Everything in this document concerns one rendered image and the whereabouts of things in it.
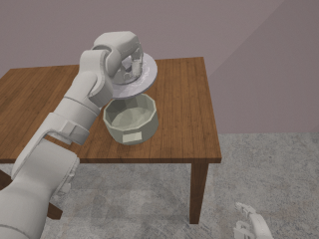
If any knob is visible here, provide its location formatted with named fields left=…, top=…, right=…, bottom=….
left=122, top=57, right=133, bottom=73

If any robot right hand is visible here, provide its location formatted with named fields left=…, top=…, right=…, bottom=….
left=233, top=202, right=272, bottom=239

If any left robot forearm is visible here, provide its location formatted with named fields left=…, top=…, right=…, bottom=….
left=11, top=42, right=122, bottom=180

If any lid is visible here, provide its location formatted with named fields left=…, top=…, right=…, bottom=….
left=112, top=53, right=158, bottom=100

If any table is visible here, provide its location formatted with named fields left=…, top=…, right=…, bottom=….
left=0, top=57, right=222, bottom=224

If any left robot upper arm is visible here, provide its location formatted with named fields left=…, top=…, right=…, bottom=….
left=0, top=138, right=80, bottom=239

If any robot left hand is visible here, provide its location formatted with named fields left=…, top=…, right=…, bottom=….
left=94, top=31, right=144, bottom=84

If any pot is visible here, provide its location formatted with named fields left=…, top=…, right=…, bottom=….
left=103, top=94, right=159, bottom=145

